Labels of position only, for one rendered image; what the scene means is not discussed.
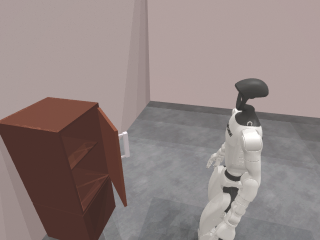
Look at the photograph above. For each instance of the left robot shin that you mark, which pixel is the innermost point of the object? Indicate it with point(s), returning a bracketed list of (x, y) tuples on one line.
[(206, 236)]

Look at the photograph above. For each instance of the right robot upper arm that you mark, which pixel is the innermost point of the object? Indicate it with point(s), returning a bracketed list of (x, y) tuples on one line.
[(235, 110)]

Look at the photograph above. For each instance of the right robot forearm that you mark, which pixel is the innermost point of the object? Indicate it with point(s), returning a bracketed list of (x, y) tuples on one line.
[(221, 151)]

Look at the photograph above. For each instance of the cupboard door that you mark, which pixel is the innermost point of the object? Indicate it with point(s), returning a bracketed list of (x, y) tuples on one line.
[(112, 151)]

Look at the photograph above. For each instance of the left robot thigh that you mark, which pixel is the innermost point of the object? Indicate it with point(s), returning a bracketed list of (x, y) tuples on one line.
[(215, 211)]

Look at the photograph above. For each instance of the handle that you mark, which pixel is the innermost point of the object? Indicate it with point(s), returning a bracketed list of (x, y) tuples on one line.
[(126, 144)]

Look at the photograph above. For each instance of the robot right hand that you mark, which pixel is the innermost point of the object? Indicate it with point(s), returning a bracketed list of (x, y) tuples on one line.
[(215, 158)]

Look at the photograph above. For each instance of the left robot upper arm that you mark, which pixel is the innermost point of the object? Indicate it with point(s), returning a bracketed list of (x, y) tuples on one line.
[(252, 145)]

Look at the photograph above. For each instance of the left robot forearm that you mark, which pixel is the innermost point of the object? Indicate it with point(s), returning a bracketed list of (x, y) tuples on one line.
[(246, 194)]

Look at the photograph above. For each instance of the robot left hand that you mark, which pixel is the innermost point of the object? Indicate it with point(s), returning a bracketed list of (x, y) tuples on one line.
[(224, 232)]

